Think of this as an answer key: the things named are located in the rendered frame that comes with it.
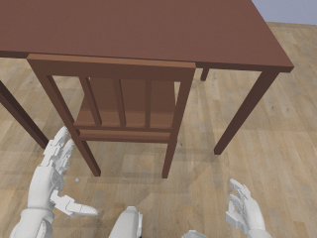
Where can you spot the right robot forearm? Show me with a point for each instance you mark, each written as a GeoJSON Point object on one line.
{"type": "Point", "coordinates": [257, 233]}

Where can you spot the robot right hand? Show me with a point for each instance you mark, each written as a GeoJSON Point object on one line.
{"type": "Point", "coordinates": [249, 215]}

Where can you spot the left robot forearm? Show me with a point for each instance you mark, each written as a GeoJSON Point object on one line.
{"type": "Point", "coordinates": [35, 222]}

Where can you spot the table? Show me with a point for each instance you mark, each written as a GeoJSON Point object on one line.
{"type": "Point", "coordinates": [215, 34]}

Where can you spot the robot left hand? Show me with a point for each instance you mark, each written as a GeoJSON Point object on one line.
{"type": "Point", "coordinates": [49, 174]}

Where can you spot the chair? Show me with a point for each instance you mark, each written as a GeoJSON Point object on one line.
{"type": "Point", "coordinates": [125, 100]}

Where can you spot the robot left thigh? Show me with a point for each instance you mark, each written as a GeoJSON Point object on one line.
{"type": "Point", "coordinates": [128, 225]}

